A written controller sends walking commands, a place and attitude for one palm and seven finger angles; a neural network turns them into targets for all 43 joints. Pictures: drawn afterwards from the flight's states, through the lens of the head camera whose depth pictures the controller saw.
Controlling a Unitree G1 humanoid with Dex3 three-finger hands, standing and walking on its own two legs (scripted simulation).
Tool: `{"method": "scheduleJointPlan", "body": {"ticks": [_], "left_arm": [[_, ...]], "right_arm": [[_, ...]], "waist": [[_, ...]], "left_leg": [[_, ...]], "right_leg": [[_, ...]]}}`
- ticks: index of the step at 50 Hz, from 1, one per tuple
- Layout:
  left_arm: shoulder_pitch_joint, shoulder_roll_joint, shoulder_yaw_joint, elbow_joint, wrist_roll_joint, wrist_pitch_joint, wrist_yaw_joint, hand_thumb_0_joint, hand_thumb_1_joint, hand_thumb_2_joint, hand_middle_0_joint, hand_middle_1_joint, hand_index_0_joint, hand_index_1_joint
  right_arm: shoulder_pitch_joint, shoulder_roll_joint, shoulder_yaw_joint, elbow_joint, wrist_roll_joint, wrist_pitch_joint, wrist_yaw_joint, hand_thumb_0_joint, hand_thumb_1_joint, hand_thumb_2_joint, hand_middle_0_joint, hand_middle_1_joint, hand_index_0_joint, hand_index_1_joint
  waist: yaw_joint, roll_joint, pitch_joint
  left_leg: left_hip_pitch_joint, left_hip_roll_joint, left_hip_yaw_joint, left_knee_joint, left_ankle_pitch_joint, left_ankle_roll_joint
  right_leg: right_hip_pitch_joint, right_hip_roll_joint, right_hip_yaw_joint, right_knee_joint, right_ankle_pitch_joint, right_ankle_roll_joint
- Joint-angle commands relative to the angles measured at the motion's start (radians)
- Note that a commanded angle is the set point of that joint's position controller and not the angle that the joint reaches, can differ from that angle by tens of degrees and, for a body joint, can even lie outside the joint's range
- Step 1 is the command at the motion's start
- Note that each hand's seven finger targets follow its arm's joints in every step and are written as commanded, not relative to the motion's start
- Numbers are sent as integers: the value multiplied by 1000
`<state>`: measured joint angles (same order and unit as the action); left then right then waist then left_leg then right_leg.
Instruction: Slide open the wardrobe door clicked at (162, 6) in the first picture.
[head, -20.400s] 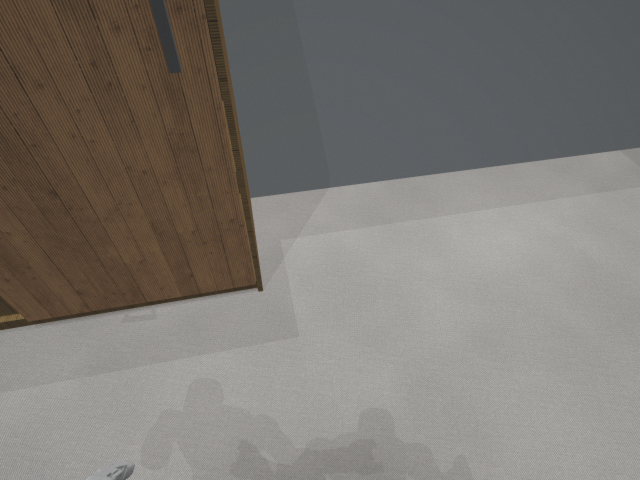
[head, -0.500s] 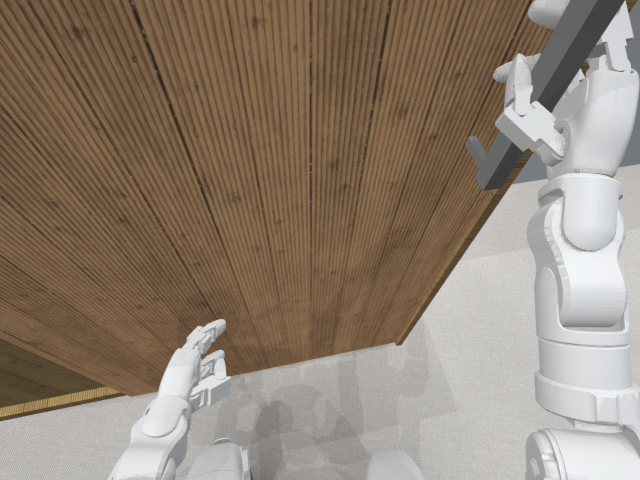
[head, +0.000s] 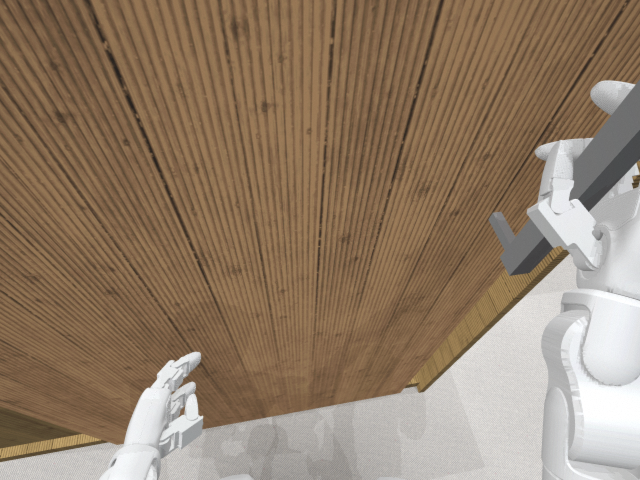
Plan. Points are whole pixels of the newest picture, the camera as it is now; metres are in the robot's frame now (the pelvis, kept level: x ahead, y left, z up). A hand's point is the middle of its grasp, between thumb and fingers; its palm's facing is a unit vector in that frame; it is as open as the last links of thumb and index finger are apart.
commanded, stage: step sideways, sliding the door along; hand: right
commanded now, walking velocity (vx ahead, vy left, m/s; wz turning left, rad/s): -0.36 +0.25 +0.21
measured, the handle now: (590, 136) +0.32 -0.21 +0.28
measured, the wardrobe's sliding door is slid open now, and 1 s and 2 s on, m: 0.07 0.19 0.29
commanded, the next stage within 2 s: none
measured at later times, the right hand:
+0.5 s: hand (452, 217) +0.27 -0.10 +0.25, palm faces +0.07 +1.00 -0.05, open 6.6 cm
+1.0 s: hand (405, 217) +0.27 -0.06 +0.25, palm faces +0.19 +0.98 -0.01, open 6.2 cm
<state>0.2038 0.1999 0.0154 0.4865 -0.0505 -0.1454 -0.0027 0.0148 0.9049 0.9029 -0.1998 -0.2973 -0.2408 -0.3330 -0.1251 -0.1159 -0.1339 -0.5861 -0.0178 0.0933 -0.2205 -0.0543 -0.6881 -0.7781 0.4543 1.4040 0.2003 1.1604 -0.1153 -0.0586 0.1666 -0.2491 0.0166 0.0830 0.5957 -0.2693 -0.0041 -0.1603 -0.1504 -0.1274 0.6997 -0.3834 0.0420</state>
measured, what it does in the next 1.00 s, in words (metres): walks backwards: left foot, then left foot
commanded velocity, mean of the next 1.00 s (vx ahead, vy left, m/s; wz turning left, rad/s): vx -0.08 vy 0.29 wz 0.06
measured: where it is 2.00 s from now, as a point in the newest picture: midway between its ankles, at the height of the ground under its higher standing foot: outside the picture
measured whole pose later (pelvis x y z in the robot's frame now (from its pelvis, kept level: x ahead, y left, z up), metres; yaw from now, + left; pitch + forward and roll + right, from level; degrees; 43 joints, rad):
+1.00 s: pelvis -0.10 +0.07 +0.00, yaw +6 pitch -4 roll +3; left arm 0.07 0.18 0.00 0.59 -0.05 0.02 -0.03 0.02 0.91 0.90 -0.20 -0.30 -0.20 -0.30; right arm -0.43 -0.19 -0.13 -0.22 0.06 0.04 -0.19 -0.05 -0.68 -0.82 0.47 1.41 0.30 1.30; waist -0.09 -0.06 0.19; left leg -0.20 -0.02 0.06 0.55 -0.29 -0.01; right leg -0.30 -0.22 0.00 0.66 -0.24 0.07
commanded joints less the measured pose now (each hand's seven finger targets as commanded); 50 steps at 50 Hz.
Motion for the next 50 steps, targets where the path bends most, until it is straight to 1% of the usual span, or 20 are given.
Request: {"method": "scheduleJointPlan", "body": {"ticks": [1, 3, 4, 7, 8, 9, 18, 22, 25, 26, 30, 31, 33, 36, 39, 43, 45, 48, 49, 50], "left_arm": [[-203, 56, 11, -156, -10, -22, 6, 0, 900, 900, -200, -300, -200, -300], [-205, 47, 1, -137, 11, -11, 12, 0, 900, 900, -200, -300, -200, -300], [-209, 51, 4, -131, 17, -1, 11, 0, 900, 900, -200, -300, -200, -300], [-254, 97, 30, -169, 29, 34, -14, 0, 900, 900, -200, -300, -200, -300], [-242, 92, 30, -157, 39, 43, -23, 0, 900, 900, -200, -300, -200, -300], [-222, 91, 35, -155, 29, 50, -23, 0, 900, 900, -200, -300, -200, -300], [-273, 54, 8, -137, 39, 66, -17, 0, 900, 900, -200, -300, -200, -300], [-302, 50, -5, -126, 30, 67, -9, 0, 900, 900, -200, -300, -200, -300], [-283, 13, -9, -118, 20, 47, 7, 0, 900, 900, -200, -300, -200, -300], [-266, 16, 0, -117, 23, 34, 9, 0, 900, 900, -200, -300, -200, -300], [-265, 10, -12, -68, 30, 70, 11, 0, 900, 900, -200, -300, -200, -300], [-262, 27, 2, -74, 28, 85, 12, 0, 900, 900, -200, -300, -200, -300], [-308, 82, 34, -120, 26, 109, -4, 0, 900, 900, -200, -300, -200, -300], [-306, 89, 34, -112, 43, 137, -10, 0, 900, 900, -200, -300, -200, -300], [-283, 106, 36, -103, 25, 135, -27, 0, 900, 900, -200, -300, -200, -300], [-275, 112, 35, -105, 11, 124, -26, 0, 900, 900, -200, -300, -200, -300], [-264, 108, 32, -103, -6, 114, -25, 0, 900, 900, -200, -300, -200, -300], [-232, 71, 32, -72, -19, 109, -14, 0, 900, 900, -200, -300, -200, -300], [-237, 79, 51, -61, -20, 109, -8, 0, 900, 900, -200, -300, -200, -300], [-232, 75, 44, -46, -24, 110, -3, 0, 900, 900, -200, -300, -200, -300]], "right_arm": [[-198, 0, 396, -421, 60, -250, 107, 0, -900, -900, 450, 1400, 450, 1400], [-196, 12, 405, -483, 60, -270, 108, 0, -900, -900, 450, 1400, 450, 1400], [-182, 15, 411, -488, 58, -281, 112, 0, -900, -900, 450, 1400, 450, 1400], [-134, 45, 444, -433, 51, -288, 147, 0, -900, -900, 450, 1400, 450, 1400], [-161, 17, 403, -385, 30, -293, 147, 0, -900, -900, 450, 1400, 450, 1400], [-164, -8, 360, -369, 29, -289, 142, 0, -900, -900, 450, 1400, 450, 1400], [-264, -77, 261, -293, 60, -227, 136, 0, -900, -900, 450, 1400, 450, 1400], [-310, -98, 249, -295, 65, -228, 134, 0, -900, -900, 450, 1400, 450, 1400], [-271, -77, 285, -293, 86, -225, 125, 0, -900, -900, 450, 1400, 450, 1400], [-249, -90, 274, -306, 91, -233, 124, 0, -900, -900, 450, 1400, 450, 1400], [-404, -98, 273, -376, 82, -263, 99, 0, -900, -900, 450, 1400, 450, 1400], [-397, -111, 259, -329, 82, -264, 102, 0, -900, -900, 450, 1400, 450, 1400], [-384, -68, 274, -222, 88, -232, 133, 0, -900, -900, 450, 1400, 450, 1400], [-535, -88, 241, -200, 82, -213, 143, 0, -900, -900, 450, 1400, 450, 1400], [-553, -32, 290, -114, 86, -196, 147, 0, -900, -900, 450, 1400, 450, 1400], [-630, -33, 298, -60, 89, -191, 136, 0, -900, -900, 450, 1400, 450, 1400], [-680, -14, 328, -52, 80, -192, 135, 0, -900, -900, 450, 1400, 450, 1400], [-728, -72, 290, -21, 78, -196, 109, 0, -900, -900, 450, 1400, 450, 1400], [-717, -87, 268, 7, 83, -197, 109, 0, -900, -900, 450, 1400, 450, 1400], [-725, -84, 276, 22, 81, -200, 104, 0, -900, -900, 450, 1400, 450, 1400]], "waist": [[88, 257, -464], [107, 210, -442], [118, 172, -462], [94, -203, -436], [96, -173, -410], [96, -99, -398], [110, -204, -337], [110, -89, -371], [96, 250, -456], [72, 301, -489], [134, 119, -533], [139, 65, -554], [95, -195, -526], [107, -118, -394], [110, -177, -415], [124, -223, -416], [130, -162, -430], [145, 108, -535], [126, 238, -547], [132, 212, -542]], "left_leg": [[376, 272, -306, -6, 1390, 133], [277, 247, -271, 12, 1261, 118], [191, 196, -206, 41, 1094, 88], [-282, -13, -68, 364, -167, -9], [-305, -3, -84, 425, -235, 0], [-341, -21, -56, 404, -192, 3], [-149, -39, -24, 77, -4, -4], [72, -18, -55, -145, 303, 9], [279, 259, -346, -120, 1305, 161], [291, 289, -385, -132, 1255, 169], [234, 228, -247, -32, 933, 135], [93, 163, -172, 24, 710, 77], [-174, -17, -108, 291, -146, -13], [-303, -2, -151, 481, -191, -17], [-195, -7, -98, 255, -147, -6], [-17, -32, -48, -8, -60, 5], [80, -22, -45, -166, 131, 12], [242, 168, -174, -119, 767, 83], [289, 170, -192, -87, 825, 97], [273, 176, -198, -82, 781, 97]], "right_leg": [[-188, 75, 77, 135, 14, -11], [-133, 68, 90, -24, 30, -24], [-13, 29, 80, -112, 289, -29], [370, -265, 220, -236, 1412, -138], [338, -263, 194, -218, 1370, -141], [388, -245, 143, -205, 1318, -135], [317, -251, 39, -220, 1084, -88], [212, -202, 48, -42, 964, -67], [-112, 79, 64, 223, -60, 14], [-149, 110, 130, 249, -267, 1], [-7, 62, 74, -151, 75, -4], [150, -3, 90, -226, 374, -29], [238, -332, 358, -336, 774, -192], [233, -338, 336, -285, 860, -232], [267, -262, 185, -238, 870, -160], [213, -218, 162, -185, 770, -120], [182, -153, 131, -117, 649, -85], [32, -7, 69, 33, 433, -35], [-17, 34, 73, 77, 308, -29], [-30, 41, 80, 40, 186, -38]]}}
